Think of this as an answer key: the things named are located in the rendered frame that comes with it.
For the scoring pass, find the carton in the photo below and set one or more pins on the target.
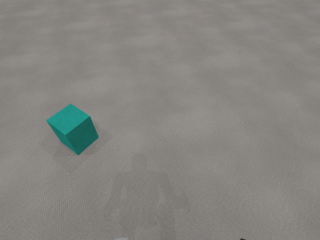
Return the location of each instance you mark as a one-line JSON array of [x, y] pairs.
[[74, 128]]

